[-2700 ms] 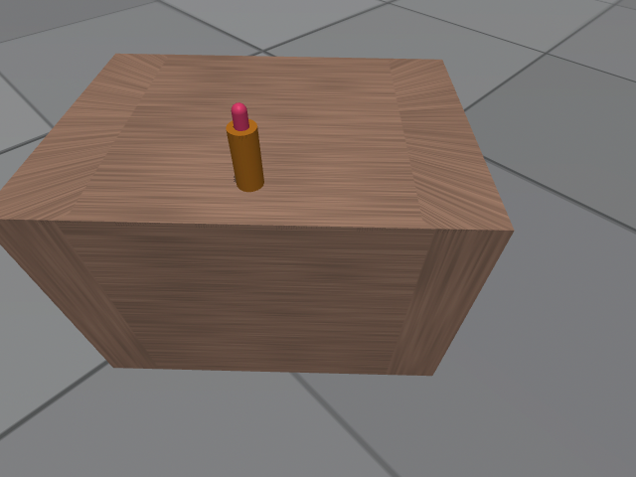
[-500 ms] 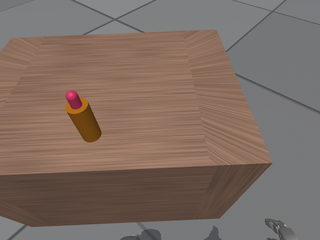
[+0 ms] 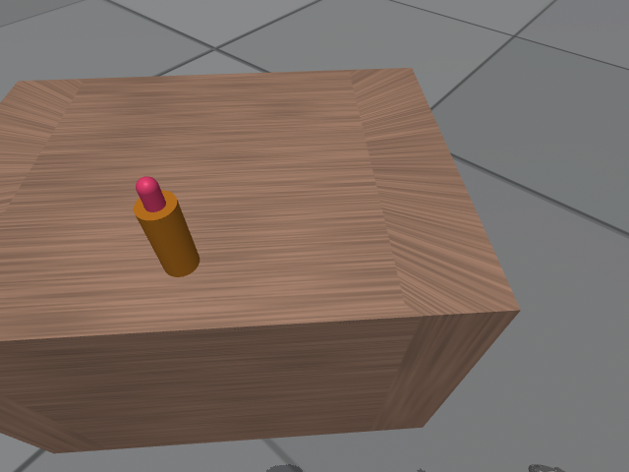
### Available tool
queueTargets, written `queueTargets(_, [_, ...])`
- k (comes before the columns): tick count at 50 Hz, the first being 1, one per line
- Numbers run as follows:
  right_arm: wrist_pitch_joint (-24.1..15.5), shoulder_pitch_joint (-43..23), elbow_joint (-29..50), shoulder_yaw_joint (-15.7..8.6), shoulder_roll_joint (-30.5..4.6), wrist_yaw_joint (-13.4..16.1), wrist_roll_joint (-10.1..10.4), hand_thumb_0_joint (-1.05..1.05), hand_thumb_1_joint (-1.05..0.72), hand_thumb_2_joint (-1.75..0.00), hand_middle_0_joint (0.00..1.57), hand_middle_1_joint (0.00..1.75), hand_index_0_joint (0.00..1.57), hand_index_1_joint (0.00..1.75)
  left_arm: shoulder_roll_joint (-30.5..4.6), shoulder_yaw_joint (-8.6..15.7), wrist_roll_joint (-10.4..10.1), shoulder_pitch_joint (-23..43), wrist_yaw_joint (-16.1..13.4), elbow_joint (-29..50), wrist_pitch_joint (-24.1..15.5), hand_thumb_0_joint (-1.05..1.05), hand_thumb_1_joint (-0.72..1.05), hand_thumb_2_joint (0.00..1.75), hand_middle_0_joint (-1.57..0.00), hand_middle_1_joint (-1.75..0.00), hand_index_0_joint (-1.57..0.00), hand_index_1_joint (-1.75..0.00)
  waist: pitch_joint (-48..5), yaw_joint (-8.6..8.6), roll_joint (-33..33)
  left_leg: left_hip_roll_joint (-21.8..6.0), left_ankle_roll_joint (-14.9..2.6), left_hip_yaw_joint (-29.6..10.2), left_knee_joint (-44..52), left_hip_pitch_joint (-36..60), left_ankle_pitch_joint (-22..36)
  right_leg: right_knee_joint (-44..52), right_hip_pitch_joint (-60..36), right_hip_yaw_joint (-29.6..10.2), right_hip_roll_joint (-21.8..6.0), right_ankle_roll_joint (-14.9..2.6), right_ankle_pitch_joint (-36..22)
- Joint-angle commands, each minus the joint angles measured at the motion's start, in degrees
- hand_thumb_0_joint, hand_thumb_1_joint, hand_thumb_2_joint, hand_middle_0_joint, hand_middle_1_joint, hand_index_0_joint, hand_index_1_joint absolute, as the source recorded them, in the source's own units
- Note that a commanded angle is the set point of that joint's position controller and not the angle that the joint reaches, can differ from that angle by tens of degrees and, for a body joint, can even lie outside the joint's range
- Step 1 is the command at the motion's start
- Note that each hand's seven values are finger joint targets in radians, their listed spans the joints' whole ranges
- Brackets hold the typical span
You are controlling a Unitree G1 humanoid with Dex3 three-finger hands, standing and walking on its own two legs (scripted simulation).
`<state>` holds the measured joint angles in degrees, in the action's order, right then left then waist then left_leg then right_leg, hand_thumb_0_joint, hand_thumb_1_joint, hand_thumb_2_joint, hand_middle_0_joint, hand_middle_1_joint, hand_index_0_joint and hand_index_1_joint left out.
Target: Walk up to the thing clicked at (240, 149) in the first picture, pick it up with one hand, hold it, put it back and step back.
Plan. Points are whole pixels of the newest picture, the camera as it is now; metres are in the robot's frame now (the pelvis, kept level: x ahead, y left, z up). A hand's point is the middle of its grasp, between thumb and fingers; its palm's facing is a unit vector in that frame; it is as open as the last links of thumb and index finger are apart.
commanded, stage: walk up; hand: left
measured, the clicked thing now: (165, 226) +0.46 +0.22 +0.03
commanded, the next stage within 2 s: stand in 1.22 s
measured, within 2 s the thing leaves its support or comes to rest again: neither
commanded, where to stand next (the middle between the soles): +0.04 +0.00 m, yaw +1 degrees
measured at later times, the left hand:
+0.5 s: hand out of the picture +0.05 +0.26 -0.14, palm faces +0.02 -0.95 -0.31, open 7.4 cm
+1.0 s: hand out of the picture +0.06 +0.26 -0.14, palm faces +0.04 -0.95 -0.32, open 7.4 cm
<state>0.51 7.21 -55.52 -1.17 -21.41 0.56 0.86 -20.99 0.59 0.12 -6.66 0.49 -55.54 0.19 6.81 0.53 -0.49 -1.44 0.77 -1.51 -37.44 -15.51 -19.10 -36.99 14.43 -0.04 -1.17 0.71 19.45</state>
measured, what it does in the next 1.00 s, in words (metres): stands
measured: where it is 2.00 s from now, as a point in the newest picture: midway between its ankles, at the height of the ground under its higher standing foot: outside the picture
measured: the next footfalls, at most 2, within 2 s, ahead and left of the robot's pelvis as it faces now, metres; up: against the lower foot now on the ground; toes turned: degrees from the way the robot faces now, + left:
none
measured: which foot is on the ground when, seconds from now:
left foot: down 0.00-1.00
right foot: down 0.00-1.00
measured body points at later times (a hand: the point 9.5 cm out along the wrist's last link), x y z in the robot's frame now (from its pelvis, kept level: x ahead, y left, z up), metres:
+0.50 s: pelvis -0.02 +0.00 +0.02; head -0.01 +0.01 +0.47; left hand +0.05 +0.31 -0.12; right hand +0.07 -0.30 -0.11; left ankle +0.02 +0.14 -0.72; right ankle +0.01 -0.13 -0.72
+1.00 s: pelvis -0.01 +0.00 +0.02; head +0.01 +0.01 +0.47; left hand +0.06 +0.31 -0.11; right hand +0.10 -0.29 -0.11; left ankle +0.02 +0.14 -0.72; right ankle +0.01 -0.13 -0.72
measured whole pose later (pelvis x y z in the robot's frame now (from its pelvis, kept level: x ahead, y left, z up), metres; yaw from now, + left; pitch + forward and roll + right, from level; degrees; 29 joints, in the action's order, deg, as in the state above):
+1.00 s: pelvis -0.01 +0.00 +0.02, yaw +2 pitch -2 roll +0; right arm -0.5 3.9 -64.4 -0.2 -20.0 -0.7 0.2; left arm -20.1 1.1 0.1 -5.1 1.2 -64.9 -0.2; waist 3.5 -0.7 -0.1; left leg -0.7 1.4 -3.2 -21.5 -10.9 -9.0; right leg -20.5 8.8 1.9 -2.0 1.4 10.1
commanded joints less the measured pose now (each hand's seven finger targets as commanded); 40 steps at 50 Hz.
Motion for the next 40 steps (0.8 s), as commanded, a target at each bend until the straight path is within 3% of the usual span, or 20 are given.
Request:
queueTargets(1, [-1.8, -1.9, 1.6, -2.8, -12.7, -0.2, -0.6, 0.0, -0.9, -0.9, 0.2, 0.3, 0.2, 0.3, -13.0, 3.4, 0.0, 5.3, -0.9, 3.6, -0.9, 0.0, 0.9, 0.9, -0.2, -0.3, -0.2, -0.3, -5.5, 0.05, 3.5, -4.5, -4.25, -6.5, 10.7, 3.5, 10.0, 10.3, 2.4, -6.0, -5.5, -3.76, -8.0])
queueTargets(2, [-2.0, -3.0, 1.5, -2.6, -12.8, -0.3, -0.7, 0.0, -0.9, -0.9, 0.2, 0.3, 0.2, 0.3, -12.6, 3.4, 0.2, 4.2, -0.7, 2.6, -0.9, 0.0, 0.9, 0.9, -0.2, -0.3, -0.2, -0.3, -6.1, -0.93, 3.6, -5.9, -4.98, -7.6, 11.3, 2.1, 9.7, 10.6, -0.3, -5.1, -4.4, -3.56, -6.1])
queueTargets(3, [-2.1, -3.3, 1.1, -2.3, -12.3, -0.4, -0.7, 0.0, -0.9, -0.9, 0.2, 0.3, 0.2, 0.3, -12.5, 3.5, 0.3, 4.0, -0.7, 1.6, -1.0, 0.0, 0.9, 0.9, -0.2, -0.3, -0.2, -0.3, -6.5, -1.28, 4.2, -5.9, -4.54, -7.4, 11.7, 1.0, 9.5, 12.0, -2.7, -5.4, -4.7, -3.59, -5.8])
queueTargets(6, [-2.1, -3.2, -0.5, -1.6, -11.4, -0.5, -1.0, 0.0, -0.9, -0.9, 0.2, 0.3, 0.2, 0.3, -12.5, 3.4, 0.1, 6.1, -0.4, 0.9, -1.3, 0.0, 0.9, 0.9, -0.2, -0.3, -0.2, -0.3, -6.2, -0.46, 3.9, -3.4, -2.91, -5.1, 13.6, 2.0, 7.3, 15.3, -2.2, -7.7, -6.4, -3.98, -4.8])
queueTargets(10, [-2.4, -4.7, -2.3, -1.6, -12.1, -0.8, -1.3, 0.0, -0.9, -0.9, 0.2, 0.3, 0.2, 0.3, -11.5, 3.1, -0.2, 6.0, -0.1, -1.0, -1.0, 0.0, 0.9, 0.9, -0.2, -0.3, -0.2, -0.3, -6.1, -1.13, -0.2, -4.8, -2.86, -6.9, 18.1, 1.4, 2.2, 17.1, -3.2, -6.2, -5.4, -3.34, -1.1])
queueTargets(13, [-2.7, -4.7, -3.1, -1.3, -11.9, -0.8, -1.1, 0.0, -0.9, -0.9, 0.2, 0.3, 0.2, 0.3, -11.4, 3.1, -0.2, 5.5, 0.1, -2.1, -1.1, 0.0, 0.9, 0.9, -0.2, -0.3, -0.2, -0.3, -7.8, -1.4, -1.0, -5.1, -2.62, -6.8, 19.3, 2.1, 3.9, 17.6, -5.9, -5.7, -5.5, -3.26, -3.1])
queueTargets(19, [-2.5, -4.9, -4.7, -1.4, -11.6, -0.7, -1.4, 0.0, -0.9, -0.9, 0.2, 0.3, 0.2, 0.3, -11.4, 3.1, 0.0, 5.3, 0.2, -3.9, -1.2, 0.0, 0.9, 0.9, -0.2, -0.3, -0.2, -0.3, -7.1, -1.01, -0.6, -5.2, -2.22, -7.1, 21.0, 1.7, 1.9, 19.8, -5.9, -5.3, -5.6, -2.74, -3.5])
queueTargets(40, [-2.2, -5.5, -5.8, -1.1, -11.3, -0.6, -0.8, 0.0, -0.9, -0.9, 0.2, 0.3, 0.2, 0.3, -11.3, 2.8, 0.1, 3.1, -0.2, -6.3, -1.5, 0.0, 0.9, 0.9, -0.2, -0.3, -0.2, -0.3, -9.0, -0.86, 0.3, -5.3, -2.26, -6.2, 19.6, 4.9, 11.6, 20.4, -7.4, -3.9, -6.3, -1.83, -11.4])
